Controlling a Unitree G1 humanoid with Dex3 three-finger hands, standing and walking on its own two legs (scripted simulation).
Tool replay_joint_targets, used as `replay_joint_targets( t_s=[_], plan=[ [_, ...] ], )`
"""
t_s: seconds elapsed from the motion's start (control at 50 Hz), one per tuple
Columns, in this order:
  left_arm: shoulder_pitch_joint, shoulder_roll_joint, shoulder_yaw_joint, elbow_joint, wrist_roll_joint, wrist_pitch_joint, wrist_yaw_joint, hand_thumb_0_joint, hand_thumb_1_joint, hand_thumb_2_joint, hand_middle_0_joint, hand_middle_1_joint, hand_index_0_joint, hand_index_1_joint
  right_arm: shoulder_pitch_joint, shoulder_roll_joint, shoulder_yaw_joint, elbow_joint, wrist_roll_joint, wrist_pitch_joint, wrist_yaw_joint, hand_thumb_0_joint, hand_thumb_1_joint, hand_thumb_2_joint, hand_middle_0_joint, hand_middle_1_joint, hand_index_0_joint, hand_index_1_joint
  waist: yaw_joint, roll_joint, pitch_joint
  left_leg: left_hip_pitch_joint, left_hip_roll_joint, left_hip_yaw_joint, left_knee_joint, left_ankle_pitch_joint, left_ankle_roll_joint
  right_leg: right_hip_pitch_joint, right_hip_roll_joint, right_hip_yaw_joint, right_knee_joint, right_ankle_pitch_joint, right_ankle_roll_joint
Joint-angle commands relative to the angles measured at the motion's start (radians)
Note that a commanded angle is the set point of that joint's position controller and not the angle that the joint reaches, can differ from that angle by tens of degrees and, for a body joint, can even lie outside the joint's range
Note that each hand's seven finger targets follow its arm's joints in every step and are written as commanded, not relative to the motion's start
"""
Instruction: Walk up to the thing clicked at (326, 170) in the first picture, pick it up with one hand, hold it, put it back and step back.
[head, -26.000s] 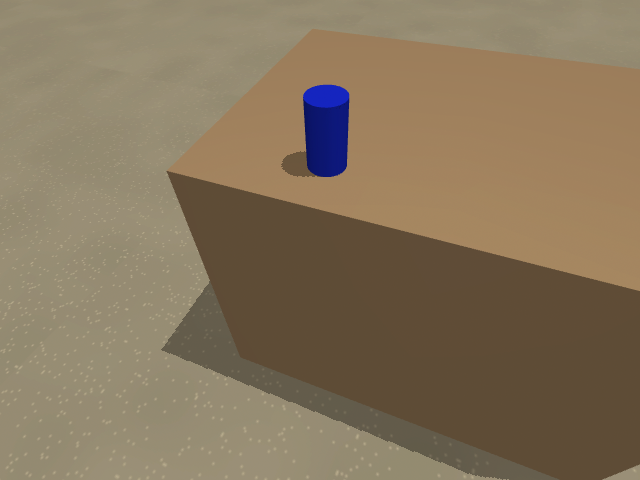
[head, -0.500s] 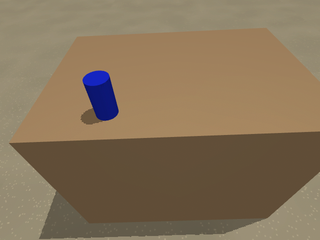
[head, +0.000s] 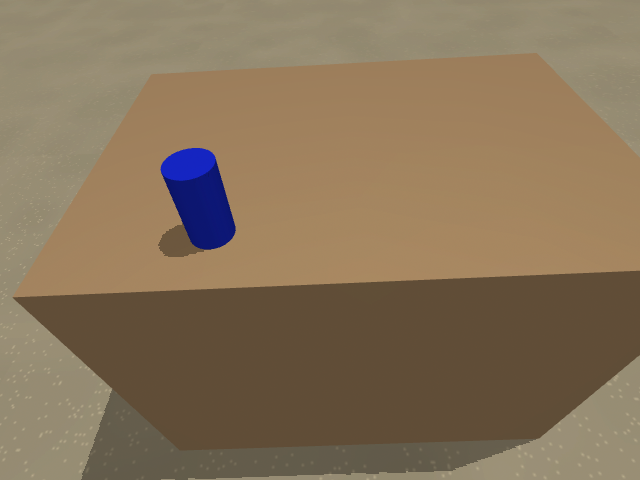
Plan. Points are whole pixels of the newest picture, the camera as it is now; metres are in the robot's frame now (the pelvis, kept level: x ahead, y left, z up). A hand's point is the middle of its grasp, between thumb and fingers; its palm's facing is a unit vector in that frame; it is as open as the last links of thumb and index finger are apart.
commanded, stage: home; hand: left
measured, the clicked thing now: (201, 201) +0.49 +0.21 +0.09
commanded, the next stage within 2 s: stand in 0.60 s
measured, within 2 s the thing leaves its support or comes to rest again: neither
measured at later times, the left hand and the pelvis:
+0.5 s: hand out of the picture +0.09 +0.25 -0.15, palm faces -0.04 -0.93 -0.36, open 17.6 cm; pelvis +0.01 +0.00 +0.00, yaw +0 degrees
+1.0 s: hand out of the picture +0.10 +0.25 -0.15, palm faces -0.03 -0.93 -0.36, open 13.2 cm; pelvis +0.02 +0.00 +0.00, yaw +0 degrees
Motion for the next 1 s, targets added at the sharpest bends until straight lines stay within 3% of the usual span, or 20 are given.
replay_joint_targets(
  t_s=[0.0, 0.26, 0.38, 0.44, 0.68, 0.72, 0.74, 0.76, 0.9, 0.98],
  plan=[
    [-0.029, 0.217, 0.037, -0.049, -0.008, -0.021, 0.019, 0.000, -0.590, 0.032, -0.045, -0.046, -0.044, -0.046, -0.021, -0.211, -0.046, -0.044, 0.004, -0.017, -0.015, 0.000, -0.896, -0.902, 0.201, 0.301, 0.201, 0.301, 0.001, -0.037, -0.069, 0.033, 0.115, -0.096, -0.055, 0.149, 0.028, 0.030, -0.095, 0.088, -0.057, 0.167, -0.040],
    [-0.050, 0.215, 0.043, -0.046, -0.009, -0.015, 0.020, 0.000, -0.593, 0.031, -0.045, -0.046, -0.045, -0.046, -0.038, -0.211, -0.046, -0.033, 0.002, -0.014, -0.019, 0.000, -0.897, -0.902, 0.201, 0.301, 0.201, 0.301, 0.001, -0.016, -0.065, 0.030, 0.119, -0.084, -0.070, 0.166, 0.021, 0.060, -0.097, 0.085, -0.065, 0.184, -0.039],
    [-0.056, 0.217, 0.048, -0.045, -0.009, -0.011, 0.019, 0.000, -0.604, 0.025, -0.043, -0.045, -0.044, -0.045, -0.041, -0.210, -0.047, -0.027, -0.001, -0.010, -0.019, 0.000, -0.897, -0.902, 0.201, 0.301, 0.201, 0.301, 0.000, -0.008, -0.016, -0.008, 0.110, -0.085, -0.094, 0.039, 0.021, 0.028, -0.087, 0.088, -0.092, 0.056, -0.039],
    [-0.051, 0.221, 0.049, -0.042, -0.008, -0.013, 0.017, 0.000, -0.587, 0.035, -0.045, -0.048, -0.045, -0.048, -0.046, -0.205, -0.048, -0.031, 0.000, -0.010, -0.016, 0.000, -0.897, -0.902, 0.201, 0.301, 0.201, 0.301, 0.002, -0.031, -0.022, -0.002, 0.111, -0.087, -0.091, 0.036, 0.026, 0.031, -0.090, 0.087, -0.092, 0.037, -0.043],
    [-0.054, 0.212, 0.048, -0.048, -0.010, -0.016, 0.019, 0.000, -0.571, 0.043, -0.047, -0.050, -0.046, -0.050, -0.030, -0.212, -0.047, -0.029, 0.003, -0.016, -0.022, 0.000, -0.897, -0.901, 0.201, 0.301, 0.201, 0.301, -0.002, -0.017, -0.104, 0.056, 0.125, -0.079, -0.058, 0.233, 0.026, 0.092, -0.101, 0.075, -0.056, 0.257, -0.042],
    [-0.050, 0.213, 0.047, -0.045, -0.011, -0.013, 0.019, 0.000, -0.411, 0.203, -0.200, -0.210, -0.200, -0.210, -0.038, -0.213, -0.048, -0.027, 0.004, -0.015, -0.022, 0.000, -0.900, -0.900, 0.200, 0.300, 0.200, 0.300, -0.001, -0.012, -0.079, 0.059, 0.122, -0.080, -0.063, 0.205, 0.024, 0.073, -0.098, 0.074, -0.065, 0.220, -0.040],
    [-0.049, 0.211, 0.046, -0.045, -0.010, -0.014, 0.019, 0.000, -0.331, 0.283, -0.200, -0.290, -0.200, -0.290, -0.038, -0.210, -0.046, -0.027, 0.003, -0.014, -0.022, 0.000, -0.900, -0.900, 0.200, 0.300, 0.200, 0.300, 0.001, -0.019, -0.074, 0.054, 0.123, -0.080, -0.065, 0.201, 0.023, 0.074, -0.098, 0.075, -0.066, 0.219, -0.038],
    [-0.051, 0.212, 0.047, -0.045, -0.011, -0.012, 0.019, 0.000, -0.251, 0.363, -0.200, -0.300, -0.200, -0.301, -0.031, -0.207, -0.045, -0.028, 0.002, -0.013, -0.023, 0.000, -0.900, -0.900, 0.200, 0.300, 0.200, 0.300, -0.002, -0.020, -0.066, 0.047, 0.121, -0.077, -0.072, 0.177, 0.022, 0.062, -0.096, 0.074, -0.070, 0.193, -0.037],
    [-0.046, 0.213, 0.049, -0.047, -0.011, -0.013, 0.019, 0.000, 0.309, 0.900, -0.200, -0.300, -0.200, -0.301, -0.032, -0.210, -0.048, -0.031, 0.003, -0.015, -0.024, 0.000, -0.900, -0.900, 0.200, 0.300, 0.200, 0.300, -0.001, -0.010, -0.076, 0.063, 0.124, -0.075, -0.062, 0.254, 0.021, 0.085, -0.102, 0.074, -0.064, 0.266, -0.037],
    [-0.058, 0.213, 0.051, -0.051, -0.007, -0.011, 0.020, 0.000, 0.629, 0.900, -0.200, -0.300, -0.200, -0.301, -0.042, -0.206, -0.050, -0.033, 0.001, -0.012, -0.024, 0.000, -0.900, -0.900, 0.200, 0.300, 0.200, 0.300, -0.002, -0.016, -0.046, 0.050, 0.121, -0.077, -0.077, 0.169, 0.021, 0.054, -0.095, 0.072, -0.080, 0.180, -0.038]
  ],
)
